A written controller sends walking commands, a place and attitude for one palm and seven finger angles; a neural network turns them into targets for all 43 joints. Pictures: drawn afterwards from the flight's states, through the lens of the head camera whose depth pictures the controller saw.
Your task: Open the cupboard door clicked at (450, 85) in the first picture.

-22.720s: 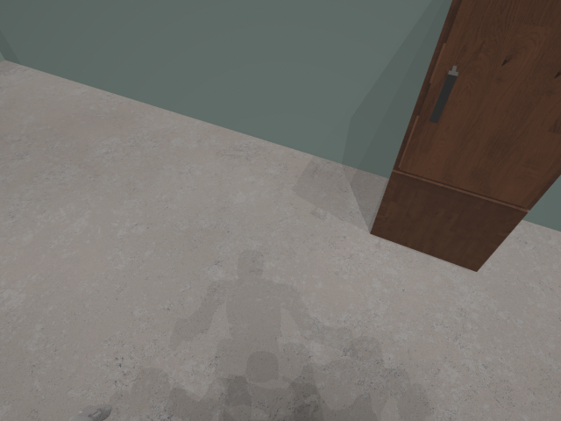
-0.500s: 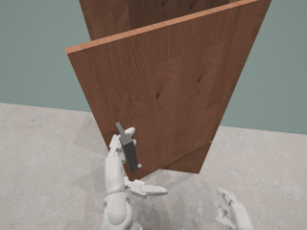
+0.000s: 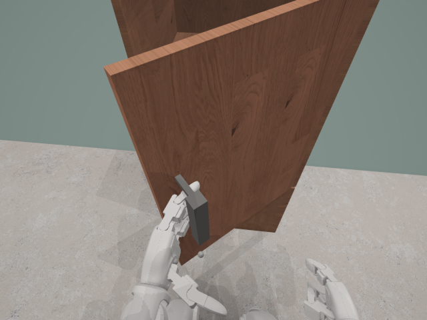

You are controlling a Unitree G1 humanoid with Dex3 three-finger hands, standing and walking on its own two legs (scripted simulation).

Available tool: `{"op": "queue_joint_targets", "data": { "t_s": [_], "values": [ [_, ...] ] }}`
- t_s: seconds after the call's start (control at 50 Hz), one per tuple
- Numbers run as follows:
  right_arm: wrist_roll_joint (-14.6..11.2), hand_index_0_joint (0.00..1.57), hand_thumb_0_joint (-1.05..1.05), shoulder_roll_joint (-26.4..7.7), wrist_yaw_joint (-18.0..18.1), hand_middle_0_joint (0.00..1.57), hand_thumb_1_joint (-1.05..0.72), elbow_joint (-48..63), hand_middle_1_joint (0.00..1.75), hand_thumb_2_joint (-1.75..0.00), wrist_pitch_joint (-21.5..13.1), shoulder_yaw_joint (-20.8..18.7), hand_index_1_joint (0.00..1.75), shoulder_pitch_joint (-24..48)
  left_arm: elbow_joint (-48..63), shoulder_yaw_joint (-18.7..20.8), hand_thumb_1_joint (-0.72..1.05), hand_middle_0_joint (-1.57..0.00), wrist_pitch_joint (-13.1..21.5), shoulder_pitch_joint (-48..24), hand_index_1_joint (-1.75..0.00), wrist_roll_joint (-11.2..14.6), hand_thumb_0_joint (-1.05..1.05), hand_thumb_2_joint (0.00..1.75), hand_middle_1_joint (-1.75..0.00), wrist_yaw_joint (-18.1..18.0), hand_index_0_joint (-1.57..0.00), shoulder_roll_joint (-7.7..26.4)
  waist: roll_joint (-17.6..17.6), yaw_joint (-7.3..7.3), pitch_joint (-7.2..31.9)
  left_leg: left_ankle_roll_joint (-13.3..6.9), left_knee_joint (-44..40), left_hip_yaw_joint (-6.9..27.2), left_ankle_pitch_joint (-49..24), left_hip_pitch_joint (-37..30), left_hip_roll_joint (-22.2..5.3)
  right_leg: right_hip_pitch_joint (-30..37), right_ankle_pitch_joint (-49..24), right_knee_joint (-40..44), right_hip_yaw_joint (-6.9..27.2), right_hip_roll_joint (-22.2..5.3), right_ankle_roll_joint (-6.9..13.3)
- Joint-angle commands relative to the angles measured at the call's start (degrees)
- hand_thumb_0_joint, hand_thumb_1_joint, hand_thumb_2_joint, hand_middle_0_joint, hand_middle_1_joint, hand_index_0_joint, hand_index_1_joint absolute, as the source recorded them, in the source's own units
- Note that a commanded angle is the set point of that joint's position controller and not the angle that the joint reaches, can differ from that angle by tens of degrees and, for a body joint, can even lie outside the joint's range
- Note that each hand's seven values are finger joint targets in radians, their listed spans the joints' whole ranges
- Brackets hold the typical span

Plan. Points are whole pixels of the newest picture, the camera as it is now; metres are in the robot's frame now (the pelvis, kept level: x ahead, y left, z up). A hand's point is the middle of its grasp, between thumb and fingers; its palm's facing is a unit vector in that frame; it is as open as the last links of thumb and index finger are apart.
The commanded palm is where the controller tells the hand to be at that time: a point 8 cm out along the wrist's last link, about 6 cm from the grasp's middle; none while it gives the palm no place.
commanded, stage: slide the hand sideways off the handle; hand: left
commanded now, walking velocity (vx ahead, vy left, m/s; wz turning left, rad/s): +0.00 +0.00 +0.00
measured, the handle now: (191, 211) +0.30 +0.05 +0.07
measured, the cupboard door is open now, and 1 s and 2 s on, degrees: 42 42 42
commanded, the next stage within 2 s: draw the hand back to the body in 0.72 s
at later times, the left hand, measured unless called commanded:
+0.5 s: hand (169, 278) +0.19 +0.08 +0.07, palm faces -0.12 -0.99 -0.01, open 16.2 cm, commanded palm +0.16 +0.14 +0.07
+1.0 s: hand (134, 281) +0.18 +0.12 +0.09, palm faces -0.10 -0.99 -0.05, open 16.3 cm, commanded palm +0.15 +0.18 +0.10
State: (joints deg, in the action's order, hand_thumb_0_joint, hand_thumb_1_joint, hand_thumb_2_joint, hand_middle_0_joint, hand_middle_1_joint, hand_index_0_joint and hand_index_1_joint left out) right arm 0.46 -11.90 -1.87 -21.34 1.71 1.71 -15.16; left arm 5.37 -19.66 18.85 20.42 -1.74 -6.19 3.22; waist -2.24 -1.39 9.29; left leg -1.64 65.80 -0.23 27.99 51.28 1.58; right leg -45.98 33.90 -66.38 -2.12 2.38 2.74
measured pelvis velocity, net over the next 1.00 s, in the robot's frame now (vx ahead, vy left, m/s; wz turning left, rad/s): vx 0.00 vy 0.00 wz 0.01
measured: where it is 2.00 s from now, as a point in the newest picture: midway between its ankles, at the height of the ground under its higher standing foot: outside the picture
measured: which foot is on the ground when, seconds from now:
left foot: down 0.00-1.00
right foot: down 0.00-1.00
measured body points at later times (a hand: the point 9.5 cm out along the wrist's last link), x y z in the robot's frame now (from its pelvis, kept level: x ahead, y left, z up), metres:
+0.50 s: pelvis +0.00 -0.01 -0.01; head +0.05 -0.02 +0.44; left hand +0.19 +0.13 +0.07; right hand +0.20 -0.22 -0.07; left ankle +0.04 +0.10 -0.65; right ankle -0.01 -0.09 -0.65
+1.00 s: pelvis +0.00 +0.00 +0.00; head +0.03 -0.01 +0.45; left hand +0.18 +0.17 +0.09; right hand +0.19 -0.23 -0.07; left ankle +0.04 +0.10 -0.65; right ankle -0.01 -0.09 -0.65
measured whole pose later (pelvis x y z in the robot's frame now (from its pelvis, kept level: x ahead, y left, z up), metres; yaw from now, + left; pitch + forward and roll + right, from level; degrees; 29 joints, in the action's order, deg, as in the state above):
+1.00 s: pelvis +0.00 +0.00 +0.00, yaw +0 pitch +13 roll -2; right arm -2.5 -12.2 2.7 -20.7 0.4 0.6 -15.4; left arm 19.3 -3.7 17.9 35.4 10.2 7.8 12.5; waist -3.3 0.2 9.8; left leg -1.1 67.3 1.6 28.5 51.4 0.8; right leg -45.1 33.8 -66.1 -3.8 3.4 3.2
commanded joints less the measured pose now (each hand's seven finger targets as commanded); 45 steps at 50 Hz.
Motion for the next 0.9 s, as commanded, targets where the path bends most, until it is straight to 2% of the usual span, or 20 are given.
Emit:
{"op": "queue_joint_targets", "data": {
  "t_s": [0.0, 0.08, 0.1, 0.16, 0.22, 0.26, 0.3, 0.34, 0.36, 0.44, 0.48, 0.54, 0.58, 0.64, 0.7, 0.72, 0.76, 0.8, 0.86, 0.88],
  "values": [
    [-0.4, 0.2, 0.0, -5.3, 0.1, 0.2, -0.9, 10.9, 0.3, -0.9, -2.6, -2.6, 0.3, 4.9, 15.2, 3.1, -0.5, -0.15, 4.3, 2.3, -0.3, 1.7, 0.0, 0.3, -0.3, -0.3, -0.15, -0.7, 3.7, 1.07, 10.2, 0.1, -9.2, 2.9, -9.8, -12.7, -0.7, 3.0, -16.1, 12.2, 1.4, -0.9, -0.5],
    [-0.4, 0.2, 0.0, -5.5, 0.1, 0.2, -0.9, 11.4, 0.3, -0.9, -2.8, -2.6, 0.3, 4.6, 17.6, 2.9, -0.5, -0.15, 5.3, 5.5, -0.3, 2.2, 0.0, 0.3, -0.3, 0.9, -0.15, -0.2, 3.7, 0.66, 9.5, 0.1, -8.7, 3.4, -10.5, -12.3, -0.8, 2.2, -16.9, 11.2, 1.1, -0.7, -0.6],
    [-0.4, 0.2, 0.0, -5.6, 0.2, 0.2, -0.9, 11.3, 0.3, -0.9, -2.9, -2.7, 0.3, 4.4, 17.7, 2.5, -0.5, -0.15, 5.5, 5.4, -0.3, 2.2, 0.0, 0.3, -0.3, 1.3, -0.15, -0.1, 4.6, -0.14, 8.7, 0.0, -8.3, 3.4, -9.7, -11.7, -0.8, 1.5, -16.5, 11.4, 1.2, -0.8, -0.8],
    [-0.3, 0.2, 0.0, -5.9, 0.5, 0.2, -0.9, 11.1, 0.3, -0.9, -3.3, -2.9, 0.3, 4.1, 18.3, 3.4, -0.5, -0.15, 6.7, 4.8, -0.3, 1.8, 0.0, 0.3, -0.3, 2.5, -0.15, 1.4, 4.9, -0.51, 8.3, -0.1, -7.3, 3.6, -8.7, -10.4, -0.8, 0.3, -15.2, 10.8, 1.6, -0.8, -0.8],
    [-0.5, 0.2, 0.0, -5.8, 0.6, 0.2, -0.9, 11.7, 0.3, -0.9, -3.8, -3.0, 0.3, 3.9, 20.0, 3.2, -0.5, -0.15, 7.3, 7.3, -0.3, 2.5, 0.0, 0.3, -0.3, 3.9, -0.15, 1.7, 3.6, -0.27, 9.5, -0.1, -7.1, 3.6, -8.4, -10.6, -0.7, -0.1, -14.7, 10.4, 1.4, -0.8, -0.8],
    [-0.6, 0.2, 0.0, -6.0, 0.9, 0.2, -0.9, 11.8, 0.3, -0.9, -3.7, -3.2, 0.3, 3.5, 20.5, 5.3, -0.5, -0.15, 6.9, 8.9, -0.3, 3.1, 0.0, 0.3, -0.3, 4.5, -0.15, 3.5, 4.1, 0.22, 10.0, -0.2, -6.7, 3.5, -9.1, -10.2, -0.7, 0.9, -15.6, 10.5, 1.9, -0.7, -0.8],
    [-0.8, 0.2, 0.0, -5.8, 1.0, 0.2, -0.9, 11.9, 0.3, -0.9, -3.7, -3.2, 0.3, 3.4, 21.3, 5.6, -0.5, -0.15, 6.7, 9.6, -0.3, 3.7, 0.0, 0.3, -0.3, 5.2, -0.15, 3.6, 3.5, 0.09, 10.0, -0.2, -6.5, 3.3, -9.3, -10.0, -0.5, 1.1, -16.5, 10.6, 2.0, -0.8, -1.0],
    [-0.9, 0.2, 0.0, -5.7, 1.4, 0.2, -0.9, 12.0, 0.3, -0.9, -3.5, -3.3, 0.3, 3.5, 20.7, 7.7, -0.5, -0.15, 6.2, 12.5, -0.3, 4.4, 0.0, 0.3, -0.3, 6.1, -0.15, 4.8, 5.5, 0.44, 9.3, -0.3, -6.3, 3.0, -8.8, -8.9, -0.5, 2.0, -16.8, 11.3, 2.5, -0.8, -1.3],
    [-0.9, 0.2, 0.0, -5.8, 1.6, 0.2, -0.9, 11.9, 0.3, -0.9, -3.5, -3.4, 0.3, 3.8, 21.6, 8.8, -0.5, -0.15, 6.1, 12.2, -0.3, 4.8, 0.0, 0.3, -0.3, 6.4, -0.15, 5.8, 4.1, 0.92, 10.4, -0.3, -5.9, 2.9, -9.9, -8.8, -0.4, 3.0, -17.9, 10.9, 2.8, -0.9, -1.2],
    [-1.3, 0.2, 0.0, -5.5, 1.9, 0.2, -0.9, 11.9, 0.3, -0.9, -3.9, -3.6, 0.3, 3.8, 22.7, 9.3, -0.5, -0.15, 6.3, 14.6, -0.3, 6.5, 0.0, 0.3, -0.3, 8.2, -0.15, 5.2, 4.2, 0.47, 9.5, -0.2, -5.7, 2.9, -10.0, -8.9, -0.4, 2.5, -19.3, 11.1, 2.7, -0.9, -1.8],
    [-1.3, 0.2, 0.0, -5.5, 2.1, 0.2, -0.9, 11.8, 0.3, -0.9, -4.1, -3.7, 0.3, 4.1, 23.0, 10.2, -0.5, -0.15, 6.6, 16.1, -0.3, 7.1, 0.0, 0.3, -0.3, 8.9, -0.15, 5.7, 3.2, 0.89, 9.5, -0.2, -5.6, 2.9, -10.4, -8.8, -0.3, 2.6, -19.4, 10.7, 2.5, -0.9, -1.6],
    [-1.4, 0.2, 0.0, -5.4, 2.5, 0.2, -0.9, 11.5, 0.3, -0.9, -4.1, -3.9, 0.3, 4.2, 22.4, 12.4, -0.5, -0.15, 6.9, 17.5, -0.3, 7.9, 0.0, 0.3, -0.3, 10.1, -0.15, 7.4, 4.5, 0.7, 8.7, -0.1, -4.9, 2.9, -8.8, -6.8, -0.3, 2.7, -18.8, 11.5, 3.7, -1.3, -2.2],
    [-1.4, 0.2, 0.0, -5.5, 3.0, 0.2, -0.9, 11.2, 0.3, -0.9, -4.2, -4.0, 0.3, 4.7, 22.3, 14.2, -0.5, -0.15, 7.3, 17.3, -0.3, 8.7, 0.0, 0.3, -0.3, 11.1, -0.15, 8.5, 5.6, 0.58, 8.5, 0.0, -3.9, 2.7, -8.1, -5.2, -0.3, 3.1, -18.5, 12.1, 5.1, -1.7, -2.7],
    [-1.7, 0.2, 0.0, -5.5, 3.4, 0.2, -0.9, 10.6, 0.3, -0.9, -4.5, -4.2, 0.3, 4.7, 22.4, 16.2, -0.5, -0.15, 8.0, 17.6, -0.3, 10.1, 0.0, 0.3, -0.3, 13.1, -0.15, 9.6, 4.0, 0.85, 8.5, 0.1, -3.5, 2.6, -7.7, -4.7, -0.4, 2.8, -17.2, 12.1, 5.4, -1.7, -2.6],
    [-2.0, 0.2, 0.0, -5.8, 3.9, 0.2, -0.9, 10.5, 0.3, -0.9, -5.1, -4.2, 0.3, 4.8, 23.0, 15.9, -0.5, -0.15, 8.5, 16.9, -0.3, 11.8, 0.0, 0.3, -0.3, 15.0, -0.15, 9.4, 4.0, 0.27, 8.6, -0.1, -3.0, 2.8, -7.3, -4.6, -0.5, 2.2, -16.4, 12.5, 5.8, -1.9, -2.9],
    [-1.9, 0.2, 0.0, -5.9, 3.9, 0.2, -0.9, 10.7, 0.3, -0.9, -5.3, -4.1, 0.3, 4.6, 23.3, 14.5, -0.5, -0.15, 8.5, 16.0, -0.3, 11.9, 0.0, 0.3, -0.3, 15.5, -0.15, 8.5, 3.6, -0.19, 8.0, -0.2, -3.0, 2.9, -7.0, -4.7, -0.5, 1.5, -15.6, 12.4, 5.4, -1.8, -2.8],
    [-1.9, 0.2, 0.0, -6.2, 4.2, 0.2, -0.9, 10.4, 0.3, -0.9, -5.7, -4.1, 0.3, 4.4, 23.6, 14.9, -0.5, -0.15, 8.3, 14.1, -0.3, 12.2, 0.0, 0.3, -0.3, 15.6, -0.15, 9.4, 3.9, -0.36, 8.1, -0.3, -2.7, 3.2, -6.3, -4.2, -0.6, 0.9, -13.4, 12.4, 5.4, -1.7, -2.6],
    [-1.9, 0.2, 0.0, -6.2, 4.3, 0.2, -0.9, 10.4, 0.3, -0.9, -5.7, -4.2, 0.3, 4.3, 22.2, 15.3, -0.5, -0.15, 7.7, 14.7, -0.3, 11.8, 0.0, 0.3, -0.3, 15.3, -0.15, 9.5, 3.7, -0.07, 7.6, -0.2, -3.0, 3.1, -5.5, -4.2, -0.7, 0.0, -11.5, 12.6, 5.1, -1.6, -2.5],
    [-2.3, 0.2, 0.0, -6.2, 4.7, 0.2, -0.9, 11.1, 0.3, -0.9, -5.0, -4.3, 0.3, 4.4, 27.1, 20.3, -0.5, -0.15, 6.0, 15.3, -0.3, 11.9, 0.0, 0.3, -0.3, 13.9, -0.15, 14.7, 1.2, 2.04, 11.0, -0.4, -5.5, 2.8, -7.4, -7.6, -0.6, 3.8, -11.9, 13.6, 4.8, -1.0, -1.9],
    [-2.5, 0.2, 0.0, -5.9, 4.7, 0.2, -0.9, 11.5, 0.3, -0.9, -4.9, -4.0, 0.3, 4.5, 28.2, 19.7, -0.5, -0.15, 5.1, 15.8, -0.3, 12.0, 0.0, 0.3, -0.3, 13.7, -0.15, 13.7, 0.1, 1.81, 10.9, -0.5, -6.5, 2.6, -7.9, -9.3, -0.5, 4.0, -12.4, 14.0, 4.2, -0.8, -1.8]
  ]
}}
